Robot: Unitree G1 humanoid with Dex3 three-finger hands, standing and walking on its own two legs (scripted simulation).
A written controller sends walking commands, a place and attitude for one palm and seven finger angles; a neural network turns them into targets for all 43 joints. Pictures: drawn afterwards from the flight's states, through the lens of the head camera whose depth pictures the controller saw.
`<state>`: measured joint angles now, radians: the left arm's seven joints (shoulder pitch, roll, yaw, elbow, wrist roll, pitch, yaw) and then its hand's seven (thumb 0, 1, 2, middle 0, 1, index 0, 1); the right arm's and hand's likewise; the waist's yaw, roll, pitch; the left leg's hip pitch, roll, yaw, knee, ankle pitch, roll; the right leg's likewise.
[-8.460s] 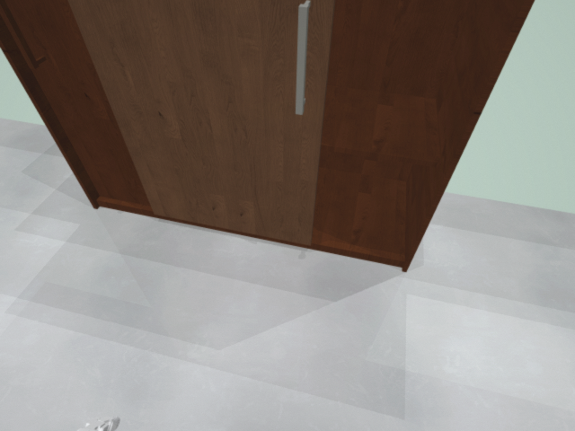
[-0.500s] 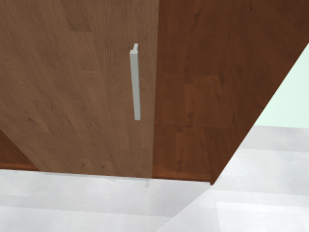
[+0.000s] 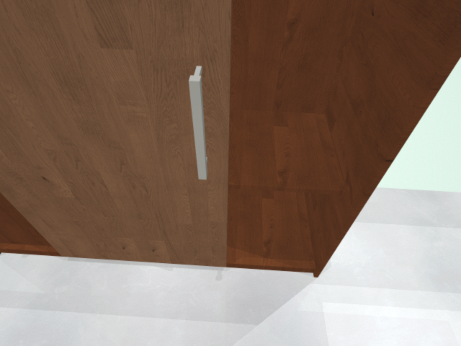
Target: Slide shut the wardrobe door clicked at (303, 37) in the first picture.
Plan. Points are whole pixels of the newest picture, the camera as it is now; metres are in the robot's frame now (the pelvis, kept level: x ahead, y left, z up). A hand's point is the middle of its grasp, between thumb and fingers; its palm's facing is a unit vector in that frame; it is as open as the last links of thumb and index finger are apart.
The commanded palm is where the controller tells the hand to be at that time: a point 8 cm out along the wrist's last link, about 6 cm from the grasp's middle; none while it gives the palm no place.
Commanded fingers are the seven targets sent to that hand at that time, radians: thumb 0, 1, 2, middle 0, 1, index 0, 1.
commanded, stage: raise the hand with hooked fingers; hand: left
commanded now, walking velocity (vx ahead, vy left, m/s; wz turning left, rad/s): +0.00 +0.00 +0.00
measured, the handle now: (200, 129) +0.53 +0.11 +0.08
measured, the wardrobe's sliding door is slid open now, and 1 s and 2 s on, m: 0.40 0.40 0.40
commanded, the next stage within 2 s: none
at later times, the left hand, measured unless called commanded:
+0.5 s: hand (154, 320) +0.17 +0.14 -0.03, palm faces -0.04 -1.00 +0.03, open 8.5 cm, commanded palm +0.13 +0.23 -0.03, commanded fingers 0.00 0.39 0.68 -0.24 -0.63 -0.24 -0.63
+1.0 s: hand (93, 293) +0.19 +0.23 +0.03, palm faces +0.09 -0.99 -0.06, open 11.6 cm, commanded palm +0.16 +0.28 +0.03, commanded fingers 0.00 -0.20 0.43 -0.28 -1.00 -0.28 -1.00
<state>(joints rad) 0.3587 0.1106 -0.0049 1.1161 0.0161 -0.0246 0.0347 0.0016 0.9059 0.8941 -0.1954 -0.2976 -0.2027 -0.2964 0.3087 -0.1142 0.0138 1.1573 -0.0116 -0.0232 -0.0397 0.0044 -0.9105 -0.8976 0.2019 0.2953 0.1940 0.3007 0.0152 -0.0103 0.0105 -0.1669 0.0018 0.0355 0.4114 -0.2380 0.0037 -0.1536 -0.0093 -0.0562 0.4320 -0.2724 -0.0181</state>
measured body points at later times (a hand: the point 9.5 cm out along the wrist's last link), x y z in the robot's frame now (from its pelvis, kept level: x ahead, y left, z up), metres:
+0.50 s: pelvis -0.03 -0.01 -0.06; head +0.00 +0.00 +0.39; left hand +0.17 +0.20 -0.03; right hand +0.19 -0.27 -0.08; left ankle -0.01 +0.12 -0.74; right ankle -0.03 -0.10 -0.74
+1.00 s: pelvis -0.04 +0.00 -0.05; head -0.01 +0.00 +0.40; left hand +0.18 +0.28 +0.03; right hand +0.10 -0.24 -0.13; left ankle -0.01 +0.12 -0.74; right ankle -0.03 -0.10 -0.74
